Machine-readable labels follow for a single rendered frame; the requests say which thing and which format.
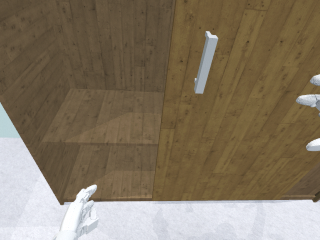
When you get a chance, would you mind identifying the robot right hand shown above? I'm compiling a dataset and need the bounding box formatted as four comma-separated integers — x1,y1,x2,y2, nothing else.
296,74,320,151

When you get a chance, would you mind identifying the robot left hand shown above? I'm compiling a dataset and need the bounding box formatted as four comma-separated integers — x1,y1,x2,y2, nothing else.
59,184,99,238

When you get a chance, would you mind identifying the handle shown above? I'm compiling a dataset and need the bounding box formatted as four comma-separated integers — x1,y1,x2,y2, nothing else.
194,31,218,94

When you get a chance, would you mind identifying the wardrobe door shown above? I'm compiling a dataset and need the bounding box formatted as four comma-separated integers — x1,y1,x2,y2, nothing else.
284,162,320,195
152,0,320,201

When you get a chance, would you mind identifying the robot left forearm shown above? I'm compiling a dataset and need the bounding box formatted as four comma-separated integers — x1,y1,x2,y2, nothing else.
52,230,78,240

